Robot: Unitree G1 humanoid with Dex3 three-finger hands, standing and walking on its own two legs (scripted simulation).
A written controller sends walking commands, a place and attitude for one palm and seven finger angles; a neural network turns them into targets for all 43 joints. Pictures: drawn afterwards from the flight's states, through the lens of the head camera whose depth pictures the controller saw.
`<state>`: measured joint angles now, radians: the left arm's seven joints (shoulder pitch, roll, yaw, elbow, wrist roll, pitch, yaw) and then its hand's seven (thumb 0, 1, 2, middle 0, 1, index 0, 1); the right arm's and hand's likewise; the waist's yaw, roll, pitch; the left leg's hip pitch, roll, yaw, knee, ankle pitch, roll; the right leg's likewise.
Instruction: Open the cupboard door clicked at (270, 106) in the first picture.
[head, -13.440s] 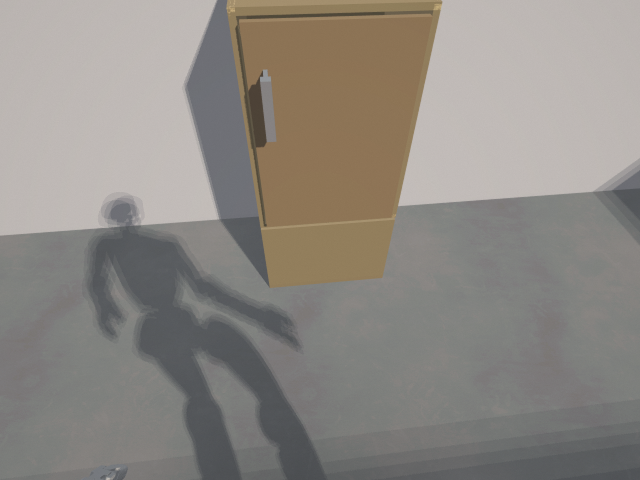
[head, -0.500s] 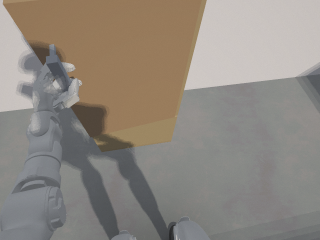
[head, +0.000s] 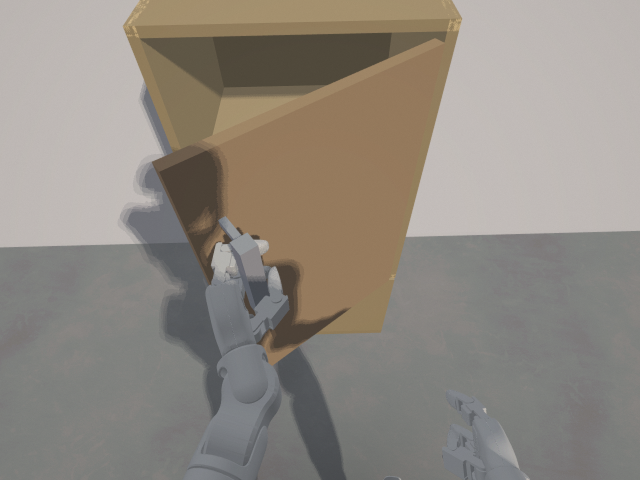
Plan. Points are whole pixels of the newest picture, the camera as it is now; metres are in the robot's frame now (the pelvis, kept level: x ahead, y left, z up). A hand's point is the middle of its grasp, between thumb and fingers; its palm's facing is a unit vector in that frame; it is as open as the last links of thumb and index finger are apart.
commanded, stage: pull the door open along its arc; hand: left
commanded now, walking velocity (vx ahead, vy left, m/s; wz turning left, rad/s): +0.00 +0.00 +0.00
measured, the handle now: (245, 268) +0.36 +0.12 +0.06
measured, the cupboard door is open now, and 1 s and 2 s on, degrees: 37 41 46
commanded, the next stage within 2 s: open thumb and fingers to let go in 0.12 s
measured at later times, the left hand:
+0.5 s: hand (297, 314) +0.30 +0.05 +0.06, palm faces +0.44 -0.89 -0.06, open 7.8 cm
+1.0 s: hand (297, 313) +0.30 +0.05 +0.06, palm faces +0.40 -0.91 -0.05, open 15.1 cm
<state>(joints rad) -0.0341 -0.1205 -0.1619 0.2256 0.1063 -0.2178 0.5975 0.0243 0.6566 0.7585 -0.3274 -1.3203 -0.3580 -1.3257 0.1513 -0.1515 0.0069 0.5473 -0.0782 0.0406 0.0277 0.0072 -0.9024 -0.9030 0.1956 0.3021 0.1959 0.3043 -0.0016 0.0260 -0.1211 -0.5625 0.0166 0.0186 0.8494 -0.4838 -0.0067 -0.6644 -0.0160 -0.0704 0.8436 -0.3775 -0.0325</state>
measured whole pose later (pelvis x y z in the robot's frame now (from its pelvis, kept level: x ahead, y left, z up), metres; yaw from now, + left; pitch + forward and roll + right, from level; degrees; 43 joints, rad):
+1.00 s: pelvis -0.03 -0.02 -0.01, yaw +2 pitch +9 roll +1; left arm -0.10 -0.12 -0.22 0.28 0.10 -0.19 0.67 -0.01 -0.49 0.31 -0.23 -0.77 -0.23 -0.76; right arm 0.16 -0.18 0.00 0.61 -0.08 -0.02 -0.01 0.01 -0.90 -0.90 0.20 0.30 0.20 0.30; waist 0.00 0.04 -0.11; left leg -0.59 0.01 -0.02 0.88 -0.45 -0.03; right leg -0.68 -0.03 -0.10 0.88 -0.36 -0.06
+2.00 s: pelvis -0.01 +0.00 -0.01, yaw +1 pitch +10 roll +1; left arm 0.42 0.04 -0.22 -0.20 -0.01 -0.26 0.09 -0.01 -0.50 0.30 -0.16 -0.31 -0.17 -0.31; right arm 0.24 -0.21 0.02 0.43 -0.03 -0.08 -0.01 0.01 -0.90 -0.90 0.20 0.30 0.20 0.30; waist 0.02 0.03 -0.09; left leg -0.60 0.00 0.00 0.95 -0.52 -0.01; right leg -0.70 -0.03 -0.08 0.95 -0.42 -0.04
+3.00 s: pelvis -0.01 +0.01 +0.00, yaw +2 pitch +4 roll -1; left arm 0.57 0.23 0.06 -0.45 -0.14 -0.12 -0.06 -0.01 -0.44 0.33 -0.15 -0.30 -0.15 -0.30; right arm 0.28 -0.22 0.05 0.46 0.02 -0.18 -0.08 0.01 -0.90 -0.90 0.20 0.30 0.20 0.30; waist 0.05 0.05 -0.09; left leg -0.46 0.01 -0.01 0.88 -0.50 0.01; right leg -0.53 -0.03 -0.10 0.84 -0.39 -0.02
